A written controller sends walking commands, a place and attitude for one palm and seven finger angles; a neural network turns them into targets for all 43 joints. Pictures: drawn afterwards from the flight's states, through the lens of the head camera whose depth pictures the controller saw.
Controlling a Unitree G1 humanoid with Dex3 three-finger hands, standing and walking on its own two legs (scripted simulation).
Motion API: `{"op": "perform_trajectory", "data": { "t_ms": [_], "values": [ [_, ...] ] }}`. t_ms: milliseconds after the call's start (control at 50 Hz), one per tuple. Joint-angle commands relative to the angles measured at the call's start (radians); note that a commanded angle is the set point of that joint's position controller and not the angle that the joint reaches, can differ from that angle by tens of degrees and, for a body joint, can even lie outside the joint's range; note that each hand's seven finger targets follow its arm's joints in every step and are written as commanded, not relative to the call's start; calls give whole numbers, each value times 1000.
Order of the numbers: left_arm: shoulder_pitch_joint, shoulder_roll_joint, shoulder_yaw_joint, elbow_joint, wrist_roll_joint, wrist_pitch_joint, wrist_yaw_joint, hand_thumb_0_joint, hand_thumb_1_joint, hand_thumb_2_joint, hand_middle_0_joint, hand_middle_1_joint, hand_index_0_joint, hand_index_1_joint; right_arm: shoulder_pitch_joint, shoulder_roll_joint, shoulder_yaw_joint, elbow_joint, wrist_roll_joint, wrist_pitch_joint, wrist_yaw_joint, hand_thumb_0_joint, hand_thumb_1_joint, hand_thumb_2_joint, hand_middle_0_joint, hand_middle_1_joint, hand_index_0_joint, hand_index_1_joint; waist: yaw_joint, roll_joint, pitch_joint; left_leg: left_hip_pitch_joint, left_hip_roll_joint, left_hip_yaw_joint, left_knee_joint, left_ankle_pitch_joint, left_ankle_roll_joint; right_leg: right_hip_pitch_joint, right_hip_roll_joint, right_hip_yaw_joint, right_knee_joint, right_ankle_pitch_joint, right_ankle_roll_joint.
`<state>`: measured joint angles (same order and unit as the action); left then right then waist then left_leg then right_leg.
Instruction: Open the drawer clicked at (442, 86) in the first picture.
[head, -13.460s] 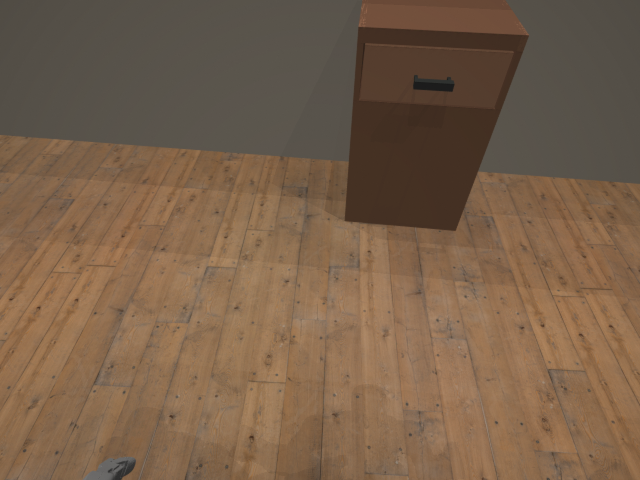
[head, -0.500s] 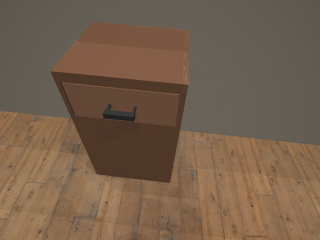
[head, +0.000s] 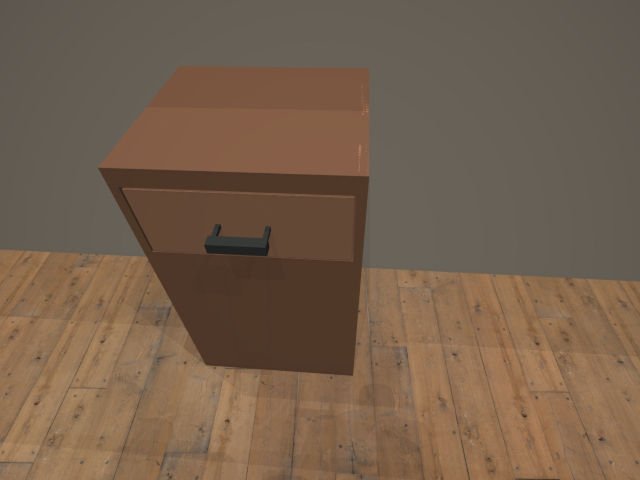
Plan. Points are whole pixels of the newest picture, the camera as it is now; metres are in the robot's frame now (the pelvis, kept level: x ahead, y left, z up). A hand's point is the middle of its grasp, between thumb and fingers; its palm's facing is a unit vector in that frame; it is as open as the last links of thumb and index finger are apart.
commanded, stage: shuffle to correct the standing spot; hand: left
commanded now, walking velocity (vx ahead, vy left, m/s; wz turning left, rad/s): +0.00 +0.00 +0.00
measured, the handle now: (239, 237) +0.57 +0.20 -0.09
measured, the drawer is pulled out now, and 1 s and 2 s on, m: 0.00 0.00 0.00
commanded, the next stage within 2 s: come to a stop and stand still in 0.24 s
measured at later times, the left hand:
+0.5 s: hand out of the picture +0.00 +0.18 -0.19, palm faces +0.03 -0.99 -0.16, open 7.4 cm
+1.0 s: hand out of the picture +0.13 +0.18 -0.16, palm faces -0.03 -0.97 -0.25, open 7.4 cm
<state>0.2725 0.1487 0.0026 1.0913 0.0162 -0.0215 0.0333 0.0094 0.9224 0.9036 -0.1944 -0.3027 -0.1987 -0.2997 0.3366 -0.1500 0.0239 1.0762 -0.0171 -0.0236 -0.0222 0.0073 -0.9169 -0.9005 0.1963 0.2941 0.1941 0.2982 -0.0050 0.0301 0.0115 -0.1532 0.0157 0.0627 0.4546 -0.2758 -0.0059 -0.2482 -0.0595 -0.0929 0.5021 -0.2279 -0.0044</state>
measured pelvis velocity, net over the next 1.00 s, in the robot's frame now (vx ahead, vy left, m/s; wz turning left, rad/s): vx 0.03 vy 0.00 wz -0.01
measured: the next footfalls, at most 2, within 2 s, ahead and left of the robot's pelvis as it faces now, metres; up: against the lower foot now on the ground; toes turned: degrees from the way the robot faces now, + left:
right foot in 0.96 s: +0.07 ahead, -0.11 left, +0.00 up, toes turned -3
left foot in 1.20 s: +0.09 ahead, +0.10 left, +0.00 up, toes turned -4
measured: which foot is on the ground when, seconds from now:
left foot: down 0.00-0.96, up 0.98-1.00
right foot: down 0.00-0.54, up 0.56-0.94, down 0.96-1.00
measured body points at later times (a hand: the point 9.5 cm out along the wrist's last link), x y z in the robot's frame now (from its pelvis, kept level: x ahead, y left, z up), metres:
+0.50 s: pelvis +0.03 +0.02 -0.01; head +0.06 +0.03 +0.44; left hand +0.00 +0.23 -0.17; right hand +0.03 -0.20 -0.16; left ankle -0.01 +0.12 -0.74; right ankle +0.03 -0.11 -0.74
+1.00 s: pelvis +0.03 +0.00 -0.01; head +0.06 -0.03 +0.44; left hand +0.13 +0.23 -0.14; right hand -0.01 -0.22 -0.18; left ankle -0.01 +0.12 -0.73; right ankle +0.03 -0.10 -0.74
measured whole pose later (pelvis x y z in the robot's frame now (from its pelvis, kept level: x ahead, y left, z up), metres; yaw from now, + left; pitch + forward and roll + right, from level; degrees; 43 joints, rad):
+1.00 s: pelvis +0.03 +0.00 -0.01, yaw +0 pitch +0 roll +1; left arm 0.17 0.15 0.02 0.96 0.02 0.00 0.02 0.01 0.91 0.90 -0.19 -0.30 -0.20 -0.30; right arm 0.36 -0.18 0.00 1.06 -0.02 0.02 -0.03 0.00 -0.91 -0.90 0.20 0.29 0.20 0.30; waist -0.04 0.06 0.05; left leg -0.24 0.01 0.06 0.66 -0.47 0.02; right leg -0.28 -0.02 -0.04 0.61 -0.33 -0.03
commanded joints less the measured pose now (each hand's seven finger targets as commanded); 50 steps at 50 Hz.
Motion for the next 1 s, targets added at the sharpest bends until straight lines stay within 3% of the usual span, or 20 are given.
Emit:
{"op": "perform_trajectory", "data": {
  "t_ms": [0,60,180,260,340,360,380,400,420,460,480,520,560,640,740,840,880,900,940,980],
  "values": [
    [69,88,15,-16,-7,-10,-2,0,900,900,-200,-300,-200,-300,65,-77,-14,-17,-1,-10,-4,0,-900,-900,200,300,200,300,10,-33,44,-108,77,-67,-109,112,28,81,-64,89,-94,115,-30],
    [66,91,16,-11,-7,-11,-2,0,900,900,-200,-300,-200,-300,59,-73,-15,-7,-1,-7,-4,0,-900,-900,200,300,200,300,10,-26,47,-100,75,-62,-102,114,24,82,-66,90,-103,122,-31],
    [87,133,38,-20,3,-4,-9,0,900,900,-200,-300,-200,-300,69,-66,-19,-6,-10,15,7,0,-900,-900,200,300,200,300,19,-109,113,-163,13,-2,7,-121,25,5,-124,201,-218,-326,-78],
    [81,148,59,-39,6,-2,-7,0,900,900,-200,-300,-200,-300,106,-50,-25,-5,-12,13,11,0,-900,-900,200,300,200,300,5,-133,114,-123,12,16,60,-102,30,-62,-170,228,-253,-383,-109],
    [61,83,51,-51,7,-4,-16,0,900,900,-200,-300,-200,-300,163,-77,-25,14,-10,-11,6,0,-900,-900,200,300,200,300,-9,96,97,-67,95,-96,-92,41,59,-67,-33,45,-1,-166,-65],
    [231,121,37,46,-2,-28,31,0,900,900,-200,-300,-200,-300,-103,-105,-30,-66,5,-6,9,0,-900,-900,200,300,200,300,109,-91,155,-273,85,-26,178,-20,17,62,-96,165,-89,261,-28],
    [233,183,43,2,10,-43,24,0,900,900,-200,-300,-200,-300,-25,-34,-34,-130,5,-1,12,0,-900,-900,200,300,200,300,45,-264,17,-277,12,-18,296,-225,13,135,-252,327,-168,399,-86],
    [190,144,31,-13,12,-49,21,0,900,900,-200,-300,-200,-300,-36,-27,-29,-130,7,3,6,0,-900,-900,200,300,200,300,30,-138,18,-238,36,-44,313,-253,10,107,-270,302,-169,509,-134],
    [119,161,36,-19,15,-50,20,0,900,900,-200,-300,-200,-300,27,-20,-27,-112,14,6,9,0,-900,-900,200,300,200,300,-20,-137,-37,-157,54,-29,204,-219,14,95,-233,199,-116,532,-139],
    [72,118,28,-36,-1,-34,22,0,900,900,-200,-300,-200,-300,130,-49,-26,-52,11,-17,11,0,-900,-900,200,300,200,300,-38,35,-89,-48,71,-83,-24,260,19,122,-97,64,95,444,-62],
    [99,80,18,-35,-12,-24,21,0,900,900,-200,-300,-200,-300,139,-101,-30,-48,7,-27,0,0,-900,-900,200,300,200,300,-20,151,-108,-10,161,-142,4,679,45,95,-46,24,107,250,-24],
    [116,66,13,-22,-9,1,25,0,900,900,-200,-300,-200,-300,109,-126,-34,-56,12,-17,-18,0,-900,-900,200,300,200,300,-4,297,-75,102,225,-177,-3,1068,75,-6,10,6,118,-116,0],
    [65,70,18,-46,-6,26,19,0,900,900,-200,-300,-200,-300,155,-144,-43,-44,6,-2,-38,0,-900,-900,200,300,200,300,-32,225,12,157,263,-205,-11,1264,100,-149,28,24,289,-295,-7],
    [0,77,44,-95,3,48,3,0,900,900,-200,-300,-200,-300,148,-171,-56,-55,-16,12,-46,0,-900,-900,200,300,200,300,-31,44,73,109,315,-239,-43,999,188,-275,3,75,514,-273,-17],
    [-32,66,56,-143,5,73,-17,0,900,900,-200,-300,-200,-300,84,-156,-51,-78,-21,13,-43,0,-900,-900,200,300,200,300,-11,77,60,10,297,-220,-101,671,207,-279,19,98,584,-178,4],
    [-88,49,42,-189,2,54,-25,0,900,900,-200,-300,-200,-300,55,-171,-60,-87,-30,16,-26,0,-900,-900,200,300,200,300,-23,108,23,-27,250,-195,-90,453,197,-128,39,37,268,-202,-2],
    [-36,49,41,-168,2,31,-24,0,900,900,-200,-300,-200,-300,53,-168,-59,-79,-20,17,-17,0,-900,-900,200,300,200,300,4,60,-14,-79,194,-164,-29,279,153,41,61,16,38,-82,-5],
    [14,79,42,-151,4,15,-20,0,900,900,-200,-300,-200,-300,56,-144,-53,-77,-10,15,-9,0,-900,-900,200,300,200,300,25,-21,-45,-141,137,-125,32,110,106,169,25,71,-70,-16,-9],
    [76,196,52,-131,1,-2,-7,0,900,900,-200,-300,-200,-300,31,-74,-35,-102,-1,19,-4,0,-900,-900,200,300,200,300,41,-279,-36,-331,-2,-14,255,-328,27,230,-283,454,-202,19,-144],
    [23,190,44,-144,7,-5,-6,0,900,900,-200,-300,-200,-300,-5,-73,-48,-104,-6,26,9,0,-900,-900,200,300,200,300,26,-129,53,-303,5,-43,425,-314,25,55,-271,410,-250,18,-204]
  ]
}}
